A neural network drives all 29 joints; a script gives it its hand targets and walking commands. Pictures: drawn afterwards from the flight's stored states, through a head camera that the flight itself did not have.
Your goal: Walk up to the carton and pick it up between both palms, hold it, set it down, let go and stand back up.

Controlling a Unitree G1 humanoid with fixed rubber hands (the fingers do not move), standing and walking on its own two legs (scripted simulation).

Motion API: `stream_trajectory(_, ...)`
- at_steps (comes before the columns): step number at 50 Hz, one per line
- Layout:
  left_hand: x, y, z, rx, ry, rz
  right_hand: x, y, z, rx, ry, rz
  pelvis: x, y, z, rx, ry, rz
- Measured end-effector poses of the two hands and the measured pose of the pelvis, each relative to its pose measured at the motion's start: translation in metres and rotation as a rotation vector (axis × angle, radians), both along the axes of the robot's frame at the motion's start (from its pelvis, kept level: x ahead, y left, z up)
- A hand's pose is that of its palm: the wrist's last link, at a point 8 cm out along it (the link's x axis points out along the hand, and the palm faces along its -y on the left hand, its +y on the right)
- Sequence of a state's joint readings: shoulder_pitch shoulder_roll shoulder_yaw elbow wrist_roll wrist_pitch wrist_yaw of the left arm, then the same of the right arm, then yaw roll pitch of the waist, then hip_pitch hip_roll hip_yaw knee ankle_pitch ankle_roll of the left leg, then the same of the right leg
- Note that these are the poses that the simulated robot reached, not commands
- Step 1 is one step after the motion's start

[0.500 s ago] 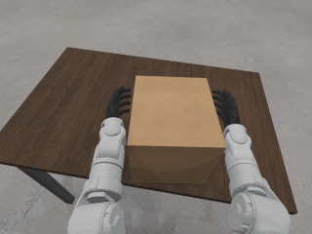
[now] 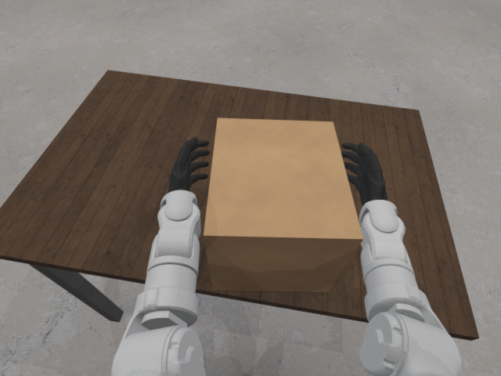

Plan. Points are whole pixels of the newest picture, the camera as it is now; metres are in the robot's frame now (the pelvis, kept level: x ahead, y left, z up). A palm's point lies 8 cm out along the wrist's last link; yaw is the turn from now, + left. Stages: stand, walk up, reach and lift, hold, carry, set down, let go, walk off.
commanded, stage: set down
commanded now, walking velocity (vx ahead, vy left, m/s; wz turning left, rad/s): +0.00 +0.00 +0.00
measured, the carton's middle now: (273, 205) +0.41 -0.02 +0.01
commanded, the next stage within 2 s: none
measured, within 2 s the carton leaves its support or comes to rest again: neither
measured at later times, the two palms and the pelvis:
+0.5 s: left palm (184, 195) +0.38 +0.13 +0.06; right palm (370, 199) +0.39 -0.18 +0.06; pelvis +0.00 +0.00 +0.00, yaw -1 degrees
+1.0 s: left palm (185, 195) +0.39 +0.13 +0.05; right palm (368, 200) +0.39 -0.17 +0.05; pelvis +0.00 +0.00 +0.00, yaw -1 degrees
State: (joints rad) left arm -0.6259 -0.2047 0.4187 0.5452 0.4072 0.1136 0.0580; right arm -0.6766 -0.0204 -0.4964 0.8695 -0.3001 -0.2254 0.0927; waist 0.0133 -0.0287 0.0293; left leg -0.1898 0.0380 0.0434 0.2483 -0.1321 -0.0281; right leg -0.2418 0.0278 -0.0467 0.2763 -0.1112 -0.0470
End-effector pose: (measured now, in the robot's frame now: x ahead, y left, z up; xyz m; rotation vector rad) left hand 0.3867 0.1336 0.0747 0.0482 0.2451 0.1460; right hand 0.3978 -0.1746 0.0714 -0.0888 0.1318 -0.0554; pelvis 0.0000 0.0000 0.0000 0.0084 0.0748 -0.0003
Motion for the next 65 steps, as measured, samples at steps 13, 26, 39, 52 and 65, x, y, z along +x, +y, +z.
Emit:
stream_trajectory(13, -0.002, 0.000, -0.007, 0.008, 0.014, -0.001, -0.003, 0.000, -0.003, -0.001, -0.004, 0.003, 0.001, 0.002, 0.000, 0.001, 0.001, -0.005)
stream_trajectory(26, -0.003, 0.000, -0.019, 0.009, 0.038, -0.001, -0.007, -0.001, -0.010, -0.004, 0.012, 0.007, -0.003, 0.001, -0.001, 0.003, 0.010, -0.013)
stream_trajectory(39, -0.002, 0.000, -0.020, 0.016, 0.039, -0.005, -0.007, -0.001, -0.010, 0.003, 0.013, 0.005, -0.002, 0.001, -0.001, 0.003, 0.017, -0.014)
stream_trajectory(52, 0.004, 0.000, -0.028, 0.035, 0.038, 0.004, -0.004, 0.000, -0.022, -0.018, 0.073, 0.003, -0.001, 0.000, -0.003, 0.004, 0.028, -0.025)
stream_trajectory(65, 0.028, 0.004, -0.055, 0.039, 0.068, 0.015, 0.031, 0.002, -0.056, 0.060, 0.160, -0.010, 0.001, 0.004, -0.013, -0.008, 0.205, -0.049)
